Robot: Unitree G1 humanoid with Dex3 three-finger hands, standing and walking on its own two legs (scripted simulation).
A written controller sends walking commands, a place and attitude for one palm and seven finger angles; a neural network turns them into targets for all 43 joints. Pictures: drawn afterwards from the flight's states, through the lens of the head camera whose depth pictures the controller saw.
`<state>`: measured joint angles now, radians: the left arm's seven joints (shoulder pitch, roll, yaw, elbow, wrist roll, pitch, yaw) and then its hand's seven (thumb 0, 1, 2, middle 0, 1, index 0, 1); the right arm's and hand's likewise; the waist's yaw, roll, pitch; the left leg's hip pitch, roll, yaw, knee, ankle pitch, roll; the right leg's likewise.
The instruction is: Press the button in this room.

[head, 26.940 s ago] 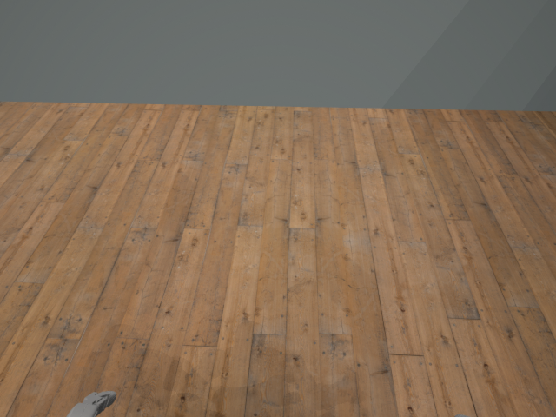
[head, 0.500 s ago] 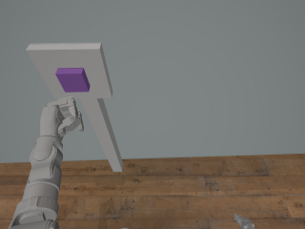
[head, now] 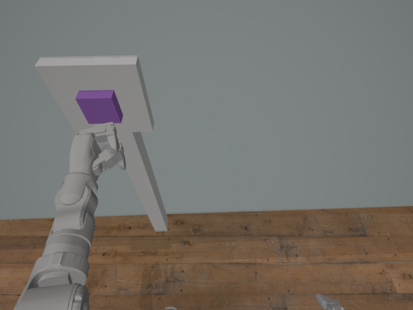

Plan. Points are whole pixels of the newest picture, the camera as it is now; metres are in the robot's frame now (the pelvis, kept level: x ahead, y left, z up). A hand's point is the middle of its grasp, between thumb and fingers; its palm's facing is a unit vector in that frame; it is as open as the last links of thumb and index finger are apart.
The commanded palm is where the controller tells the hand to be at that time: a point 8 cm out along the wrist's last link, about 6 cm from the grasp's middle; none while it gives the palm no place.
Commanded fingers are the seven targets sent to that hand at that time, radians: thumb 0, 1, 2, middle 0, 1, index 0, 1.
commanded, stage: press the button with the knuckle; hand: left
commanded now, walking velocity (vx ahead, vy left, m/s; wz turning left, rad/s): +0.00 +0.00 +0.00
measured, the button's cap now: (101, 106) +0.49 +0.24 +0.11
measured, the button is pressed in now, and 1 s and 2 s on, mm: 0 8 0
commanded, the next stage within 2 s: hold the button down briefly in 1.00 s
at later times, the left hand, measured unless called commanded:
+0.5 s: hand (115, 137) +0.43 +0.20 +0.08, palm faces +0.08 -1.00 -0.01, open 3.1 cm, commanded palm +0.40 +0.25 +0.08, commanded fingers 0.00 0.90 0.90 -1.30 -1.50 -1.30 -1.50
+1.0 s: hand (112, 133) +0.44 +0.21 +0.08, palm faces +0.05 -1.00 -0.01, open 2.7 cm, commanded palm +0.44 +0.25 +0.08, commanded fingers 0.00 0.90 0.90 -1.30 -1.50 -1.30 -1.50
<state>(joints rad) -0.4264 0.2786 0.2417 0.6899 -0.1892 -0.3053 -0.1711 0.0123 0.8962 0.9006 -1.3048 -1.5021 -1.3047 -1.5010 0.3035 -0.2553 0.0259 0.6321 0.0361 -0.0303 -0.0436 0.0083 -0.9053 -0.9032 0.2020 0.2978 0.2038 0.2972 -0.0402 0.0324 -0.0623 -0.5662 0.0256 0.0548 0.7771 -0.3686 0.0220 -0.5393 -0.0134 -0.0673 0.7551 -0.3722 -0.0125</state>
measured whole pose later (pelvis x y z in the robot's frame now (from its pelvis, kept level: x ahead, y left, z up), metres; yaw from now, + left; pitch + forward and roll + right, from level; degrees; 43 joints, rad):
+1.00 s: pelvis -0.01 +0.00 -0.01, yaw +0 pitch +13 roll -2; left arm -0.76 0.43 0.36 1.10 -0.13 -0.38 -0.24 -0.04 0.79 0.93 -1.30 -1.50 -1.33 -1.50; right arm 0.34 -0.26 0.03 0.66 0.02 0.01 -0.05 0.01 -0.91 -0.90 0.20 0.30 0.20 0.30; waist -0.10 0.02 -0.07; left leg -0.71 0.04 0.03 0.86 -0.38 0.03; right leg -0.67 0.00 -0.08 0.81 -0.37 -0.01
